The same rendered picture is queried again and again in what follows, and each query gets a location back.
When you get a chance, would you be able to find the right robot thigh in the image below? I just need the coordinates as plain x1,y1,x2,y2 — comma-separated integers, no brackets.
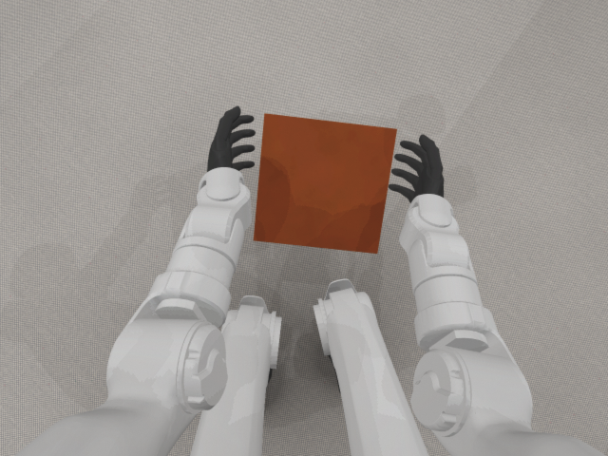
313,288,428,456

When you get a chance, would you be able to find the robot left upper arm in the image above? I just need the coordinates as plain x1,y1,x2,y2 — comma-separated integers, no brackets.
14,318,228,456

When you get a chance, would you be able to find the robot right hand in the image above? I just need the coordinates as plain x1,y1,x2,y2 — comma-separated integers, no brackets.
389,134,444,203

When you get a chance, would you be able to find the left robot forearm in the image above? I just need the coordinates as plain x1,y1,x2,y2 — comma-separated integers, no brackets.
106,167,252,389

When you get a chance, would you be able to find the carton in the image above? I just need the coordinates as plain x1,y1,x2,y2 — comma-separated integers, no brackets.
254,113,397,254

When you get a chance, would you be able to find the right robot forearm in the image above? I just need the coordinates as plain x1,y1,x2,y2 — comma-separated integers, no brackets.
399,194,533,419

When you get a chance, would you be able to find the left robot foot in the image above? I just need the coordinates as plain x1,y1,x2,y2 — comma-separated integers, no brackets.
266,369,273,390

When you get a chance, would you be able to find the robot right upper arm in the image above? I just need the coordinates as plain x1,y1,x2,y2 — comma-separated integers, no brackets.
410,346,605,456

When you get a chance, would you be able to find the robot left hand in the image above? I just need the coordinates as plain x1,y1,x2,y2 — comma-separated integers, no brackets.
207,106,256,172

